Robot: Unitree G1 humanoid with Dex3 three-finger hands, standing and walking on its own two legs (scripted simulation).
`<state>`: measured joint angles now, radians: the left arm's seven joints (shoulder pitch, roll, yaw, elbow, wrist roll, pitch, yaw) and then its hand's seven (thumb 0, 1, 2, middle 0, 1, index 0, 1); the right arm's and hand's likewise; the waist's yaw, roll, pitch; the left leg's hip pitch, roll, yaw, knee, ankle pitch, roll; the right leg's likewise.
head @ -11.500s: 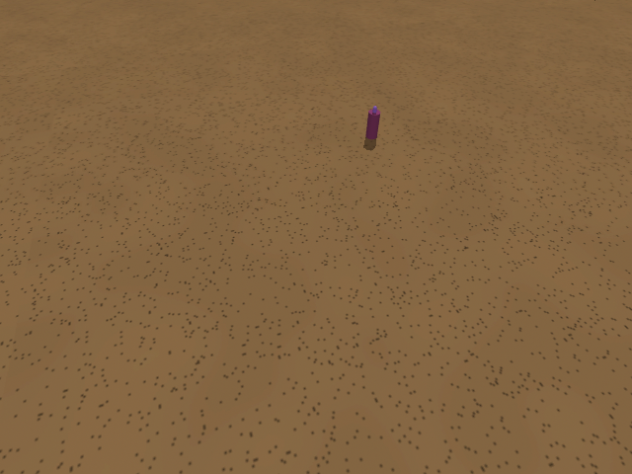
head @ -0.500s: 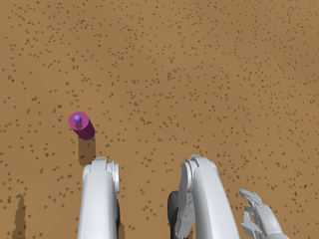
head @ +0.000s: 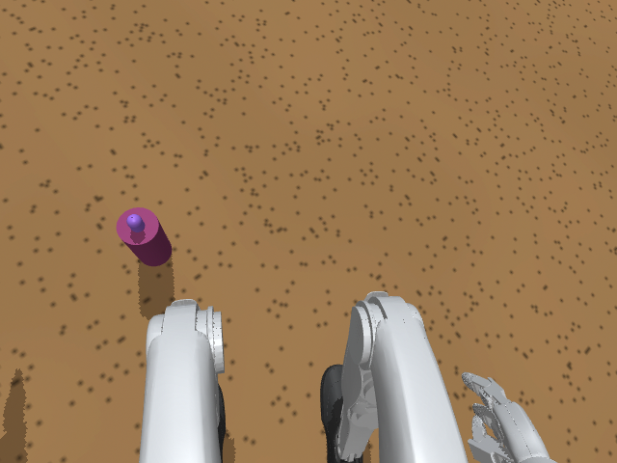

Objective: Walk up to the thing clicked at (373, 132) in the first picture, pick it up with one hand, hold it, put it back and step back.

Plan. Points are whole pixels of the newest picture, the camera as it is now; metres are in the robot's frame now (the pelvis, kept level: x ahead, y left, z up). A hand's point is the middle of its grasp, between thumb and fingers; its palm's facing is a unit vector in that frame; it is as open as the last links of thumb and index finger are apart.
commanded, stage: go down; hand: left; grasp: from the side
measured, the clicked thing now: (145, 236) +0.46 +0.25 -0.30
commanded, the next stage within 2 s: approach in 0.06 s
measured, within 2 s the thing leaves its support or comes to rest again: neither
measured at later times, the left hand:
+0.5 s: hand out of the picture +0.39 +0.40 -0.09, palm faces +0.18 -0.98 +0.02, open 17.6 cm
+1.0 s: hand (109, 252) +0.42 +0.29 -0.26, palm faces +0.16 -0.98 +0.07, open 17.6 cm
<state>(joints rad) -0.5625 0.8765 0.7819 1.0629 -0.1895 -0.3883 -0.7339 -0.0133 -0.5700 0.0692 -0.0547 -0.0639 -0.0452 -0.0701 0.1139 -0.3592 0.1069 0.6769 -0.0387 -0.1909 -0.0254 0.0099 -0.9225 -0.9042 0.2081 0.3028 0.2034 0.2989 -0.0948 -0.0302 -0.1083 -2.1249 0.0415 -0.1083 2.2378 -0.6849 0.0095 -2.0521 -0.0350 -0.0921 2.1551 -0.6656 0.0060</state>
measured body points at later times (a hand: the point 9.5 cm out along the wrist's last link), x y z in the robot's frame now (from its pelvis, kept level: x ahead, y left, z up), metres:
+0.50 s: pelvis +0.00 +0.00 -0.04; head +0.22 +0.10 +0.33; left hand +0.38 +0.45 -0.09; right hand +0.16 -0.27 -0.12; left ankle +0.08 +0.12 -0.35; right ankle +0.10 -0.13 -0.35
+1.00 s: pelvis -0.02 +0.01 -0.10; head +0.22 +0.16 +0.25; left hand +0.40 +0.35 -0.26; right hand +0.13 -0.25 -0.13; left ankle +0.08 +0.12 -0.35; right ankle +0.10 -0.13 -0.35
